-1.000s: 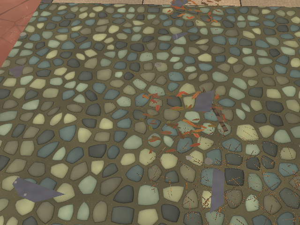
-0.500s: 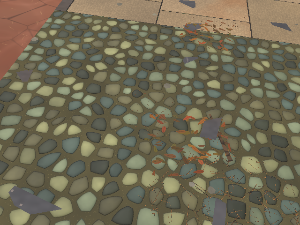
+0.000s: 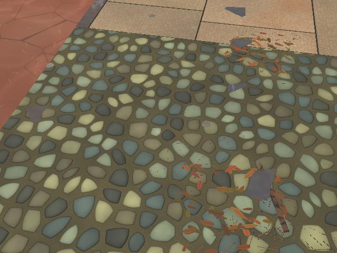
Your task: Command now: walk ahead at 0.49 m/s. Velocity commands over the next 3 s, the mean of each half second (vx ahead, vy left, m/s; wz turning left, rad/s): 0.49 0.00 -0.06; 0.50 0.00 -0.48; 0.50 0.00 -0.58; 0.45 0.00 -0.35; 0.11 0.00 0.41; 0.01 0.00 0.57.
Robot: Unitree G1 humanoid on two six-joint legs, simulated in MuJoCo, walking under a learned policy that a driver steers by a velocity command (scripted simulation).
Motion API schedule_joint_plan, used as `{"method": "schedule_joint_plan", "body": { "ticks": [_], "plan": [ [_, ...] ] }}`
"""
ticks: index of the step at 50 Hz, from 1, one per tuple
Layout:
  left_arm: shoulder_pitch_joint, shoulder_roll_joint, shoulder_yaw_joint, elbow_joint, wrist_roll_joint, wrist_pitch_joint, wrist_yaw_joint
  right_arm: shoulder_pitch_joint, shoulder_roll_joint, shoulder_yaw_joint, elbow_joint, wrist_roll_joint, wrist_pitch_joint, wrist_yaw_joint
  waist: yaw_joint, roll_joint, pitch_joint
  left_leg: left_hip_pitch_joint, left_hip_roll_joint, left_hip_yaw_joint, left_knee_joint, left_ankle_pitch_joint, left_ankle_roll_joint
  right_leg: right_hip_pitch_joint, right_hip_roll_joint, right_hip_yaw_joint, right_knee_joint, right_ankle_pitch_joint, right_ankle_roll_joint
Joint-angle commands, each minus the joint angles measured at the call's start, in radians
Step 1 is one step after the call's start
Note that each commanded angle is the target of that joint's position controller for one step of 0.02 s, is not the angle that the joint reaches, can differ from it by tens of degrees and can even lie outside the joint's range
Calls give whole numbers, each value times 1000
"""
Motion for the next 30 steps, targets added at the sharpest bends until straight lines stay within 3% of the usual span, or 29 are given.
{"method": "schedule_joint_plan", "body": {
  "ticks": [1, 4, 6, 9, 12, 13, 14, 15, 16, 17, 18, 19, 20, 23, 25, 30],
  "plan": [
    [-68, 148, 33, -64, -6, -24, 11, 3, -52, -11, -59, -12, -8, -2, -35, -93, 29, -41, 39, -20, -138, 163, -25, -43, -262, 191, -220, 110, -175],
    [-18, 170, 35, -47, -15, -14, 20, -117, -20, 3, -86, -6, -27, 13, 15, -82, 44, 14, 0, 24, -365, 318, -23, -26, -230, 118, -216, 147, -140],
    [36, 188, 38, -25, -22, -5, 21, -182, -16, 7, -106, 3, -33, 25, 45, -78, 52, 24, -19, 33, -442, 349, -20, 27, -253, 122, -202, 135, -138],
    [78, 198, 43, 1, -28, 17, 24, -239, -36, 3, -137, 7, -39, 43, 52, -85, 60, -12, -34, 19, -519, 290, 10, 157, -305, 142, -147, 180, -125],
    [69, 216, 50, 9, -27, 36, 31, -185, -73, -12, -136, 5, -40, 51, 0, -116, 11, 81, -72, 41, -553, 160, 54, 248, -327, 144, -31, 405, -93],
    [48, 218, 49, 7, -25, 43, 33, -85, -100, -28, -110, 2, -40, 48, -62, -117, -55, 226, -105, 73, -580, 156, 79, 240, -297, 114, 99, 567, -74],
    [51, 187, 36, 0, -15, 47, 35, 72, -150, -52, -67, 1, -38, 38, -134, -99, -171, 472, -94, 67, -565, 179, 114, 150, -243, 73, 304, 578, -42],
    [130, 97, 4, -36, 1, 34, 32, 207, -249, -75, -52, -24, -34, 30, -135, 63, -349, 878, 156, -276, -528, 143, 236, -188, -138, 26, 682, 266, 18],
    [184, 44, -15, -23, -4, 13, 25, 250, -240, -73, -34, -11, -30, 35, -119, 236, -443, 1035, 277, -660, -685, -43, 326, -442, -3, 118, 901, -410, 48],
    [93, 154, 12, -31, -38, -1, 17, 219, -150, -47, -41, -6, -30, 33, -148, 134, -335, 970, 256, -601, -728, -140, 277, -554, -60, 195, 993, -404, 34],
    [11, 176, 18, -58, -54, -8, 15, 142, -127, -38, -49, -6, -30, 29, -133, 81, -198, 829, 232, -451, -751, -81, 243, -587, -109, 164, 980, -311, 25],
    [-31, 166, 18, -65, -44, -8, 18, 81, -105, -31, -53, -11, -30, 28, -106, 18, -125, 696, 195, -345, -781, 9, 226, -559, -150, 147, 930, -228, 29],
    [-31, 156, 24, -63, -34, 1, 19, 40, -80, -24, -55, -18, -36, 29, -74, 22, -76, 600, 161, -262, -819, 75, 213, -515, -181, 152, 877, -168, 37],
    [29, 102, 20, -40, -36, 40, 23, 2, -65, -26, -34, -23, -61, 30, -24, 41, -46, 477, 130, -114, -903, 180, 213, -429, -200, 159, 835, -90, 66],
    [-8, 91, 21, -56, -32, 53, 29, 5, -80, -33, -13, -27, -69, 25, -23, 25, -9, 466, 128, -38, -930, 245, 213, -482, -199, 175, 778, -21, 84],
    [-139, 63, 13, -100, -21, 40, 8, 14, -107, -40, 16, -24, -60, 6, -62, 6, 29, 504, 88, 136, -953, 298, 172, -482, -179, 116, 472, 241, 88]
  ]
}}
